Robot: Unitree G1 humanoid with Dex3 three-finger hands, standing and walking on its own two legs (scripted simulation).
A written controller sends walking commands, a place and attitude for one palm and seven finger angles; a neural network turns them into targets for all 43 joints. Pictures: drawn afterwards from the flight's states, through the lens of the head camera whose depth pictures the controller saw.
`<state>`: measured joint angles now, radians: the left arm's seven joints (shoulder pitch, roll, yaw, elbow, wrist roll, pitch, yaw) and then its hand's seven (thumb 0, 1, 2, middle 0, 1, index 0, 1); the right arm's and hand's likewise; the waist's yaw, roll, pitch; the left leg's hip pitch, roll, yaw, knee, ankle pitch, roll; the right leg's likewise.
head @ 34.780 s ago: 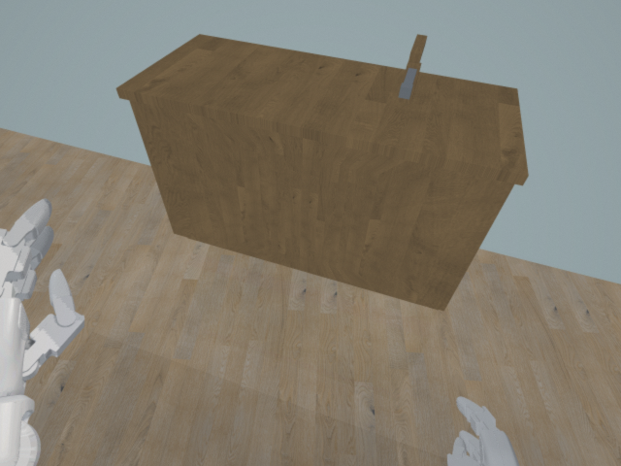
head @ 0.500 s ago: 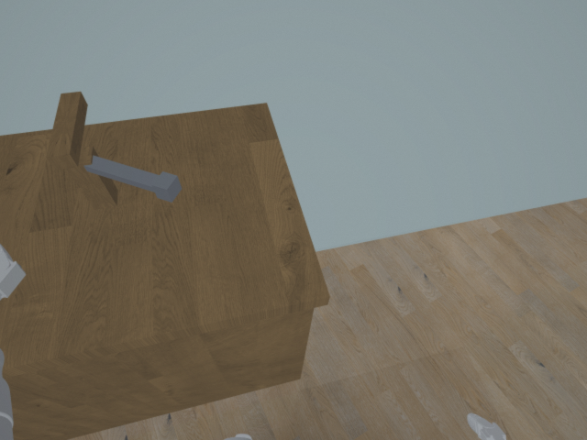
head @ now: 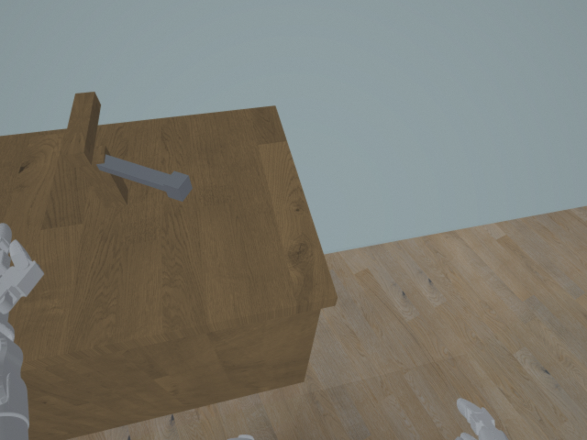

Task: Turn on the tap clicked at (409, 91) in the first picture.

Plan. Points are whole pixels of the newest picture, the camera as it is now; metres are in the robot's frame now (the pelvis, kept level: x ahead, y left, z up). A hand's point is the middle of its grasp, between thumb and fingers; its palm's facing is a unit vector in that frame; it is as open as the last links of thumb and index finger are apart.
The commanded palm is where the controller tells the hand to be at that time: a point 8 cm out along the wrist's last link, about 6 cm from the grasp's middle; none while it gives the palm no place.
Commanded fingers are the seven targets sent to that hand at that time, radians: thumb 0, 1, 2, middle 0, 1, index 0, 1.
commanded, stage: push the lever round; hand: left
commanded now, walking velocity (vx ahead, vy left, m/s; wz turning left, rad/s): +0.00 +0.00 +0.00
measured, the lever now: (178, 186) +0.44 +0.20 +0.08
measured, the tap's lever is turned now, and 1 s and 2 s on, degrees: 57 57 57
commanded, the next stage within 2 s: none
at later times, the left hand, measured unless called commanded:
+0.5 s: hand (46, 270) +0.30 +0.34 +0.06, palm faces +0.52 -0.85 -0.10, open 7.8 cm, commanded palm +0.26 +0.36 +0.07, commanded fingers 0.00 0.90 0.90 -0.15 -0.15 -0.15 -0.15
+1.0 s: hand (87, 257) +0.32 +0.29 +0.07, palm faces +0.59 -0.81 -0.07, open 7.8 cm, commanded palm +0.28 +0.32 +0.07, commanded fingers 0.00 0.90 0.90 -0.15 -0.15 -0.15 -0.15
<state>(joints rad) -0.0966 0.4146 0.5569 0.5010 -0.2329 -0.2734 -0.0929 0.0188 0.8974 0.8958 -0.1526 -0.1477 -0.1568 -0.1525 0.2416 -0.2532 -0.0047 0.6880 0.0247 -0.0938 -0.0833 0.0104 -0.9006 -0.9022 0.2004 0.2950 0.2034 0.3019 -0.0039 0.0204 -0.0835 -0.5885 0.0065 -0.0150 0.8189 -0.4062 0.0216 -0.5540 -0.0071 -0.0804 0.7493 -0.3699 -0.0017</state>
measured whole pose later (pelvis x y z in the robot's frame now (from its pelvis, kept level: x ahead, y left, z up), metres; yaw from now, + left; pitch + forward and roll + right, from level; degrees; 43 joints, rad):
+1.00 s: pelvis +0.00 -0.01 +0.00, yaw +0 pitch +9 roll -2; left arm -0.12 0.27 0.43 0.42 -0.16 -0.26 0.18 0.02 0.90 0.90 -0.15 -0.15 -0.16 -0.15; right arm 0.22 -0.24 -0.01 0.70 0.01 -0.06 -0.07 0.01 -0.90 -0.90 0.20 0.29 0.20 0.30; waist -0.01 0.03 -0.09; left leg -0.57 0.01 -0.02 0.81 -0.40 0.01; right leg -0.55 0.00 -0.08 0.76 -0.38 -0.01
